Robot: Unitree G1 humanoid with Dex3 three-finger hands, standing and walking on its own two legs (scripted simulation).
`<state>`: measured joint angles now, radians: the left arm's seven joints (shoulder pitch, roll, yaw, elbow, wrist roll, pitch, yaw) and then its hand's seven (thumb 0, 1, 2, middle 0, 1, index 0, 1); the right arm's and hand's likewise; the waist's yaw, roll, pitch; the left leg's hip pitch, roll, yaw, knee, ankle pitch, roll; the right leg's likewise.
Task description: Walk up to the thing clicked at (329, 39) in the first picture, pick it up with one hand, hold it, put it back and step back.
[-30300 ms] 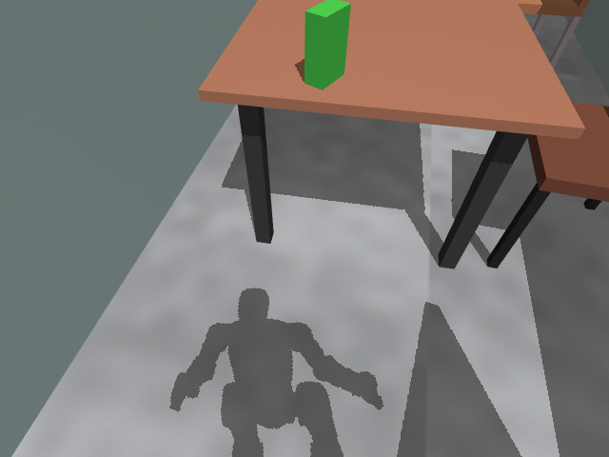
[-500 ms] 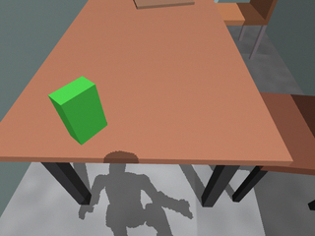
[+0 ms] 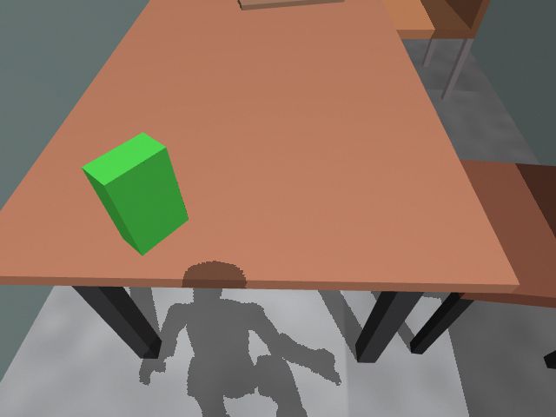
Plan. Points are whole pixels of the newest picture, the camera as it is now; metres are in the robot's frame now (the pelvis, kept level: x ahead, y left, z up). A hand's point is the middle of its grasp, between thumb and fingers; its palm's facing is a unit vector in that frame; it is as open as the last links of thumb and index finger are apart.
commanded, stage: stand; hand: left
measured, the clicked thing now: (142, 197) +0.46 +0.24 +0.04
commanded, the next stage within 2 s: step back in 0.88 s
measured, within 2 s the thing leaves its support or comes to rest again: neither
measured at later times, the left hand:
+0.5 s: hand out of the picture +0.07 +0.25 -0.16, palm faces -0.02 -0.94 -0.35, open 7.4 cm
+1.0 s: hand out of the picture +0.08 +0.27 -0.16, palm faces +0.02 -0.93 -0.36, open 7.4 cm
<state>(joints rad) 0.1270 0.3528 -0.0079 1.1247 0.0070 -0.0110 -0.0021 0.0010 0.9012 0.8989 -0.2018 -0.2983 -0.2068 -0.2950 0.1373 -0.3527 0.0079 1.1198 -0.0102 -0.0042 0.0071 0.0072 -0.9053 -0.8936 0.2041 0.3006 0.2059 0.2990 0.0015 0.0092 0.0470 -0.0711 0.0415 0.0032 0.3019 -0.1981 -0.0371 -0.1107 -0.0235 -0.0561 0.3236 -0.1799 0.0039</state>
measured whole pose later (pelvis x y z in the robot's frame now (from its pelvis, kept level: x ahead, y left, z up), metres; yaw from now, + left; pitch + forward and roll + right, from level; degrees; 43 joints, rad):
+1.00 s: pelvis -0.01 +0.00 -0.01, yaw +1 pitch -2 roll +0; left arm 0.09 0.36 0.04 1.05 -0.01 0.01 0.00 0.00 0.90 0.90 -0.20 -0.30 -0.21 -0.30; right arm 0.09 -0.37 -0.02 1.04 0.01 0.02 0.01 0.01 -0.90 -0.89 0.20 0.30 0.21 0.30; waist 0.00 0.01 0.13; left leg -0.21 0.04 -0.01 0.53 -0.24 0.00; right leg -0.18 -0.03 -0.06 0.43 -0.22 -0.01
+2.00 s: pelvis -0.21 +0.06 -0.03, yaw +2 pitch -2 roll +1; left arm 0.11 0.38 0.05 0.75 0.01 0.05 0.02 0.00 0.90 0.90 -0.20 -0.30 -0.21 -0.30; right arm 0.17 -0.40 -0.05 0.87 -0.01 0.02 -0.01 0.01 -0.91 -0.89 0.20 0.30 0.21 0.30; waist 0.01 -0.01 0.19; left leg -0.26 -0.04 -0.03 0.66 -0.35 0.01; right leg -0.36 -0.06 -0.04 0.72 -0.32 0.00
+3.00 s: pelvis -0.52 +0.01 -0.03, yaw -1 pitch -2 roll -1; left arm 0.13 0.39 0.06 0.83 0.01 0.06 0.01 0.00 0.90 0.90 -0.20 -0.30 -0.21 -0.29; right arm 0.12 -0.38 -0.03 0.82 -0.03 0.04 -0.01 0.01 -0.90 -0.89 0.21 0.30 0.21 0.30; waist 0.01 0.00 0.17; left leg -0.38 0.04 0.00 0.63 -0.22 0.00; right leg -0.32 0.04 0.06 0.92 -0.53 0.01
